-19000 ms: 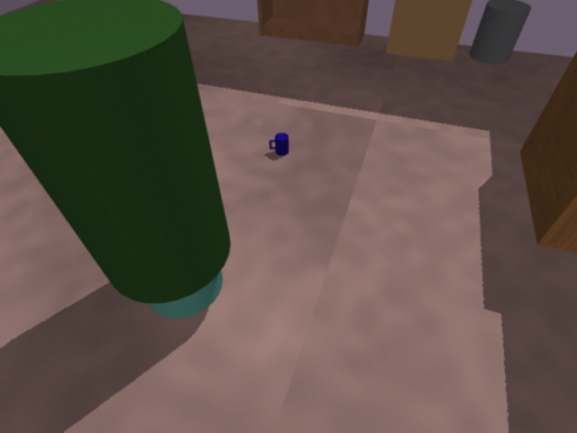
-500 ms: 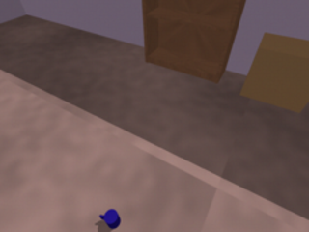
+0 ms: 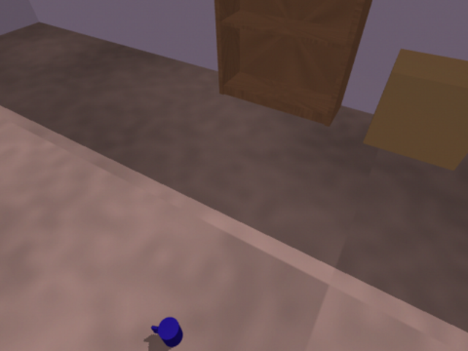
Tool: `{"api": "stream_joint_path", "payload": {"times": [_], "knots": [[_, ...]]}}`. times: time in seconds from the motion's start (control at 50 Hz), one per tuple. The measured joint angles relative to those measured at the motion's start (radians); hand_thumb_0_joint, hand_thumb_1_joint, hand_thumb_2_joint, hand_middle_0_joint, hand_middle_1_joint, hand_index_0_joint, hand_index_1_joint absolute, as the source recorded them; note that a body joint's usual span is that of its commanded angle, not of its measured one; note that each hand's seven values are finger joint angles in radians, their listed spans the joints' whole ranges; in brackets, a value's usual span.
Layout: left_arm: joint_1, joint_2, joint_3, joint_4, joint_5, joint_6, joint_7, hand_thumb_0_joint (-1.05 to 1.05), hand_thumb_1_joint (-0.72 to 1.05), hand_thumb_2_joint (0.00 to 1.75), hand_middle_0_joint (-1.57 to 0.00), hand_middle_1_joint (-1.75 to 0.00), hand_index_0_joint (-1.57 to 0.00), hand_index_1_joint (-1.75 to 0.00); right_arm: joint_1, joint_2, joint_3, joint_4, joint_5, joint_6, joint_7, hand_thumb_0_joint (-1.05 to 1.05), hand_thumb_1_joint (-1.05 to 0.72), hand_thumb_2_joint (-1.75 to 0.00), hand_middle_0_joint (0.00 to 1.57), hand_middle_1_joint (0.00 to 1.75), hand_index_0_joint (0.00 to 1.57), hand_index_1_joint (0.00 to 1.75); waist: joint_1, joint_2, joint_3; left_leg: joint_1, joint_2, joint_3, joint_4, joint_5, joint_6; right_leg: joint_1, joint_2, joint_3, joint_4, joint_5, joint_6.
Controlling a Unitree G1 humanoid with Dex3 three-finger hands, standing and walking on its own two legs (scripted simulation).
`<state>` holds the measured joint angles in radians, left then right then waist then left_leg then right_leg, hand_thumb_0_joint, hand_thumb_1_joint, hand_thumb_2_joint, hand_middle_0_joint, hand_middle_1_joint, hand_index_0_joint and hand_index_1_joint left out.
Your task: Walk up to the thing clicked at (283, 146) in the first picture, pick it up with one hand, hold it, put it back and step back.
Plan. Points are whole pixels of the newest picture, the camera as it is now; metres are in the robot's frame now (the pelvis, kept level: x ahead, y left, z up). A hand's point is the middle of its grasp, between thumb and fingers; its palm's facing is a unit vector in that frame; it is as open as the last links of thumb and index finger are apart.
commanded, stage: stand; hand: left
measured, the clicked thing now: (166, 331) +0.38 +0.29 -0.73
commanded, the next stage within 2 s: walk up in 0.06 s
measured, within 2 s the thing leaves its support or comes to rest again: neither
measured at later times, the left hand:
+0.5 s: hand out of the picture +0.05 +0.26 -0.16, palm faces +0.01 -0.94 -0.34, open 7.4 cm
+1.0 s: hand out of the picture +0.04 +0.26 -0.16, palm faces +0.03 -0.94 -0.34, open 7.4 cm
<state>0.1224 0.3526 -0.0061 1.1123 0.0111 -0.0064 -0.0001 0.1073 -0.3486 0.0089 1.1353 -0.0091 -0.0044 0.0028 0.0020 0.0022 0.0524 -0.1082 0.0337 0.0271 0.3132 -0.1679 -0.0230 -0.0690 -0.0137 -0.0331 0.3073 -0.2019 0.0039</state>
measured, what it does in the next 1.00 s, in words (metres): stands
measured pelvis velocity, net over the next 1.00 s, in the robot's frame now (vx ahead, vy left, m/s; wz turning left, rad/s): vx -0.03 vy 0.00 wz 0.03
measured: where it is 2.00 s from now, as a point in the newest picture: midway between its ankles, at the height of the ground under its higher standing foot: outside the picture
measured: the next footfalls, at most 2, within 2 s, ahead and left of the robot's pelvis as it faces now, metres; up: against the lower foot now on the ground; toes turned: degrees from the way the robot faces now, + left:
none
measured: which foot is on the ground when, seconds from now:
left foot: down 0.00-1.00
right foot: down 0.00-1.00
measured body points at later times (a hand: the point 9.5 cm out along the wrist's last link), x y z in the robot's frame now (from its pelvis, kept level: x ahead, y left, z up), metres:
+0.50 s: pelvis -0.03 +0.00 +0.00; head -0.01 +0.00 +0.44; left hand +0.05 +0.31 -0.14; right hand +0.06 -0.30 -0.14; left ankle +0.00 +0.13 -0.75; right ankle -0.02 -0.12 -0.75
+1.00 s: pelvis -0.03 +0.00 +0.00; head -0.01 +0.00 +0.44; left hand +0.03 +0.31 -0.14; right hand +0.06 -0.30 -0.14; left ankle +0.00 +0.13 -0.75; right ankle -0.02 -0.12 -0.75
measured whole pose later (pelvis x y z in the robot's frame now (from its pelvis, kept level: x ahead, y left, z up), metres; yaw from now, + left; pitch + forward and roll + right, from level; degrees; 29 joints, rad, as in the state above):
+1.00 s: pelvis -0.03 +0.00 +0.00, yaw +2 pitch -2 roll +0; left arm 0.12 0.35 0.03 1.08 0.01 0.02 -0.01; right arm 0.10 -0.35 -0.01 1.08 0.00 0.01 0.02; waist 0.00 0.01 0.08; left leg -0.20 0.03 0.00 0.39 -0.16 -0.02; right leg -0.15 -0.02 -0.06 0.39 -0.20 0.00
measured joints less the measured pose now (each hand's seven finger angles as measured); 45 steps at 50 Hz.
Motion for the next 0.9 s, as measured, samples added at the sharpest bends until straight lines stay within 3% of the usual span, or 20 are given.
{"api": "stream_joint_path", "payload": {"times": [0.2, 0.42, 0.9], "knots": [[-0.024, 0.000, 0.023, -0.017, -0.009, 0.014, 0.002, 0.00, 0.90, 0.90, -0.20, -0.30, -0.20, -0.30, -0.018, -0.002, -0.018, -0.024, 0.015, 0.013, 0.001, 0.01, -0.91, -0.90, 0.20, 0.30, 0.21, 0.30, -0.003, 0.003, 0.028, -0.028, 0.000, -0.006, 0.034, -0.003, 0.002, -0.025, -0.001, -0.005, 0.032, -0.004, -0.001], [-0.030, -0.004, 0.034, -0.031, 0.000, 0.025, -0.005, 0.00, 0.90, 0.90, -0.20, -0.30, -0.20, -0.30, -0.021, -0.007, -0.032, -0.043, 0.007, 0.024, 0.009, 0.01, -0.91, -0.90, 0.20, 0.30, 0.20, 0.30, -0.004, 0.003, 0.041, -0.068, -0.003, -0.014, 0.065, 0.006, 0.005, -0.064, -0.004, -0.012, 0.070, -0.001, -0.002], [0.004, -0.009, 0.042, -0.025, 0.002, 0.023, -0.011, 0.00, 0.90, 0.90, -0.20, -0.30, -0.20, -0.30, 0.005, 0.001, -0.025, -0.045, 0.006, 0.018, 0.013, 0.01, -0.91, -0.90, 0.20, 0.30, 0.20, 0.30, 0.003, 0.007, 0.033, -0.095, -0.005, -0.030, 0.078, 0.013, 0.004, -0.083, -0.005, -0.026, 0.075, 0.004, -0.003]]}}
